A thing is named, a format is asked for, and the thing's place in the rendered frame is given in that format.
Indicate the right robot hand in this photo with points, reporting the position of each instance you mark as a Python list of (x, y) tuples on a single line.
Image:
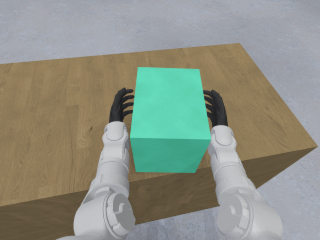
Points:
[(218, 115)]

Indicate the pedestal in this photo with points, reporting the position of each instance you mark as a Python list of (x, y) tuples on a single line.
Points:
[(53, 115)]

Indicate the right robot upper arm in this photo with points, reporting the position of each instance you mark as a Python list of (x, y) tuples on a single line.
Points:
[(243, 218)]

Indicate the left robot forearm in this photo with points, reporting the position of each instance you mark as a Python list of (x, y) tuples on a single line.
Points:
[(113, 166)]

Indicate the left robot upper arm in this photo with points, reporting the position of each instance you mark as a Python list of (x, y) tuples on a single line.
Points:
[(108, 217)]

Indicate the left robot hand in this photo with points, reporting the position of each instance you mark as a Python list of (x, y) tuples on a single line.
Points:
[(117, 112)]

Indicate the right robot forearm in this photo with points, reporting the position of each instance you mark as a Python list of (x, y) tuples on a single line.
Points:
[(228, 171)]

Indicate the carton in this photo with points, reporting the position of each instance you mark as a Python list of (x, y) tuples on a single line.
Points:
[(169, 130)]

